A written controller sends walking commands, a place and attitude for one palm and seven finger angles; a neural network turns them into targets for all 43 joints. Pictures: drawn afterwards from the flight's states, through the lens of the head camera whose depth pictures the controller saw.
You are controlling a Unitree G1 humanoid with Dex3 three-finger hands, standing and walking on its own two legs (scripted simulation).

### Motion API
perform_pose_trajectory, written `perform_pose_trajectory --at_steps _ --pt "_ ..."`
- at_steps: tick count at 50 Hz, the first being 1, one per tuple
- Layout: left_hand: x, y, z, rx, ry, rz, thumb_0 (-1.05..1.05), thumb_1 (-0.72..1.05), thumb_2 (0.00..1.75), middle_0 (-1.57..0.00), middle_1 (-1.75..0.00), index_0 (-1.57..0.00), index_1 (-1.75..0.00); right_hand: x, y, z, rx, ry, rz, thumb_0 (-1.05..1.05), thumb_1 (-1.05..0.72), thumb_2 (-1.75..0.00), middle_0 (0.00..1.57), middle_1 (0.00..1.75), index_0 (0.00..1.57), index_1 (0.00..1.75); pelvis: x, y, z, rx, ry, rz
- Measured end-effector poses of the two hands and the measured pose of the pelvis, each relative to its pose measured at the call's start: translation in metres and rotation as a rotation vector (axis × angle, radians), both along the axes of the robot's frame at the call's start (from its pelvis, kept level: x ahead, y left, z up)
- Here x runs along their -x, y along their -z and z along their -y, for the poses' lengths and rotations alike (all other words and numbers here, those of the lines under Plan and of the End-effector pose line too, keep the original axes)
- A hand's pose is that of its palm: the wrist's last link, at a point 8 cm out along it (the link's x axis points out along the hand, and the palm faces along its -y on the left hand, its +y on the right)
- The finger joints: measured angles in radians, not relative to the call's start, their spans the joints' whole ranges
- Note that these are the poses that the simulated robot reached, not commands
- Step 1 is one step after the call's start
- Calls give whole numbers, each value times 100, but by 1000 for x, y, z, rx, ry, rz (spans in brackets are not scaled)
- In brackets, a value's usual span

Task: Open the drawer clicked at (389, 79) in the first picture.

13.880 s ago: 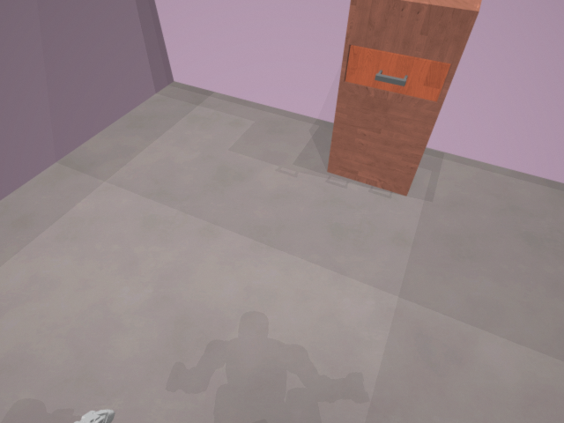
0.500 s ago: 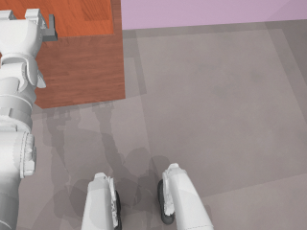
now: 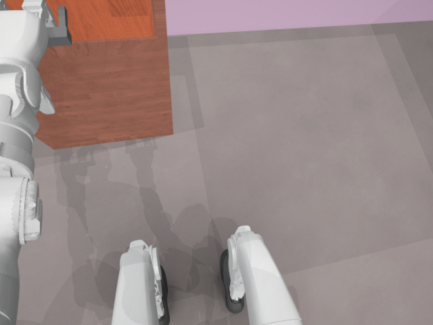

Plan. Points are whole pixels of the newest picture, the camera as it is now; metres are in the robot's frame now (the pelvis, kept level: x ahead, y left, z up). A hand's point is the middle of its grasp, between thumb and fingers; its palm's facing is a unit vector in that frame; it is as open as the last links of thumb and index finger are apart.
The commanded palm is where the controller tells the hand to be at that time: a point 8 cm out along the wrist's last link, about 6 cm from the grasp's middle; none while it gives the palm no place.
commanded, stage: close the thumb around the handle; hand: left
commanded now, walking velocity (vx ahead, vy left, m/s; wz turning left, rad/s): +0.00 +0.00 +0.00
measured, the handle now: (28, 26) +0.61 +0.25 +0.02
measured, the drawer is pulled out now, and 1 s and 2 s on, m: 0.00 0.00 0.08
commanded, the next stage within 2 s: pull the drawer open in 0.74 s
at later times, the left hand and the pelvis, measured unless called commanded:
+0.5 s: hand (33, 60) +0.57 +0.26 +0.00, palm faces -0.04 -0.01 -1.00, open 8.3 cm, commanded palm +0.57 +0.22 +0.04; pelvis +0.00 +0.00 +0.01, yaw +0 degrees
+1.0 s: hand (33, 60) +0.57 +0.25 +0.00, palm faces -0.04 -0.01 -1.00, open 5.2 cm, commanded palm +0.55 +0.22 +0.04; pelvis +0.01 +0.00 +0.01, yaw +0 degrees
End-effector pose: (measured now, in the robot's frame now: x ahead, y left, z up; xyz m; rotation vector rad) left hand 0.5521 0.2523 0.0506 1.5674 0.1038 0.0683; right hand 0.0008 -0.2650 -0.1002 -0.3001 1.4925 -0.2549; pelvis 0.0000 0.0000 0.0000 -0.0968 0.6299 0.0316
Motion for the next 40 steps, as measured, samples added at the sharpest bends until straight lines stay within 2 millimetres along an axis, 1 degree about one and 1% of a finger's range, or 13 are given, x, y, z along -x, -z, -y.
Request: perform_pose_trajectory --at_steps 6,10,15,23,32,37,40 --pt "0 0 1 -1 -13 -4 0 -47 31 -33 -121 -34 -125 0 -2 -2 0 0 7 0 -91 -90 20 30 20 30 2 -1 -1 2 -3 4" --pt "0 -1 1 -1 -14 -18 0 -39 34 -33 -122 -33 -124 2 -4 -3 2 5 13 0 -91 -90 20 30 20 30 3 -2 -1 3 -2 6" --pt "0 -2 1 9 -8 -34 0 -19 43 -34 -123 -33 -124 5 -6 -5 5 16 12 0 -91 -90 20 30 20 30 2 -4 -2 4 1 9" --pt "0 -1 -1 10 11 -21 0 21 60 -36 -127 -37 -128 10 -8 -8 -4 21 -17 0 -91 -90 20 30 20 30 -2 -5 -4 3 4 5" --pt "-2 -1 -1 7 3 -13 0 66 80 -39 -131 -40 -132 2 -7 -8 -15 18 -22 0 -91 -90 20 30 20 30 -6 -8 -4 2 5 5" --pt "-2 -1 0 12 -1 -18 0 80 85 -39 -133 -41 -134 -5 -9 -7 -14 13 -8 0 -91 -90 20 30 20 30 -9 -10 -4 1 6 7" --pt "-2 -1 0 9 0 -19 0 80 85 -39 -134 -40 -134 -9 -9 -5 -11 7 0 0 -91 -90 20 30 20 30 -9 -10 -3 1 4 7"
